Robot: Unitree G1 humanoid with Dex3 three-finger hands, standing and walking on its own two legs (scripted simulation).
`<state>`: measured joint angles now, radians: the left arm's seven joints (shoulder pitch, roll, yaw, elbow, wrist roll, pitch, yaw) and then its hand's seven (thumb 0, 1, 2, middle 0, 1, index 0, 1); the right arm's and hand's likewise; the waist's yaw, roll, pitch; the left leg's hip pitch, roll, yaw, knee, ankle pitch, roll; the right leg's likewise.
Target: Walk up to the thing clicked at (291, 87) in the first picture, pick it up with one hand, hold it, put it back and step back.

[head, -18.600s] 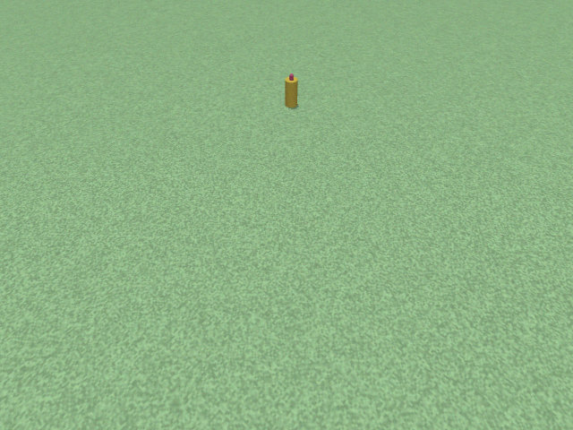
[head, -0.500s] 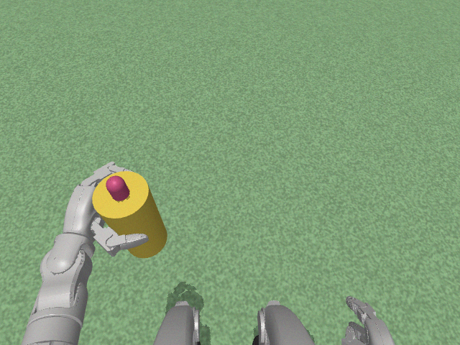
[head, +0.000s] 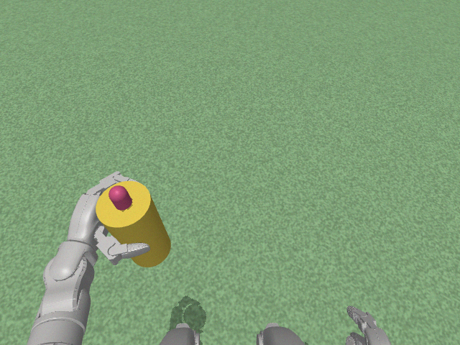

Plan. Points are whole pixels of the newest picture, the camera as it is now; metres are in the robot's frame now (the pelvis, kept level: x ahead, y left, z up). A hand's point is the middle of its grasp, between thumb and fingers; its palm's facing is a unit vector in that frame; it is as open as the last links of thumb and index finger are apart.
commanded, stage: lift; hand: left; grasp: from the side
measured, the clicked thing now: (136, 223) +0.32 +0.16 +0.02
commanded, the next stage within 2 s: hold in 0.18 s
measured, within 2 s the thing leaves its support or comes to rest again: neither
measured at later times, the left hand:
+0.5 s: hand (132, 211) +0.33 +0.16 +0.05, palm faces -0.16 -0.99 -0.02, open 11.4 cm
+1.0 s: hand (132, 215) +0.31 +0.15 +0.07, palm faces -0.15 -0.99 -0.03, open 11.4 cm
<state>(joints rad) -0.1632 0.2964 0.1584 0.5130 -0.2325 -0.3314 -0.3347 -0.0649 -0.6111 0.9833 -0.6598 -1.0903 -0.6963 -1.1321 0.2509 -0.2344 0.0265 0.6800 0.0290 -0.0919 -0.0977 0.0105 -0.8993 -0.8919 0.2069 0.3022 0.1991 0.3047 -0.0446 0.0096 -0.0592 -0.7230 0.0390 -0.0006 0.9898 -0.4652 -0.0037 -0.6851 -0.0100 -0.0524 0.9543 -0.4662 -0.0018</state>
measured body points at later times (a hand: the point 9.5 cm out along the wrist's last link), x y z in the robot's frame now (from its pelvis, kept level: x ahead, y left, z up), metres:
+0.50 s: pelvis +0.01 -0.01 +0.02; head +0.06 +0.00 +0.46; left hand +0.33 +0.21 +0.05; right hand +0.12 -0.26 -0.10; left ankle +0.01 +0.12 -0.68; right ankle +0.00 -0.12 -0.68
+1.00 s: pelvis +0.00 +0.00 +0.03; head +0.04 +0.00 +0.47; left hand +0.32 +0.21 +0.07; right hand +0.12 -0.25 -0.08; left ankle +0.01 +0.12 -0.68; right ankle +0.00 -0.12 -0.68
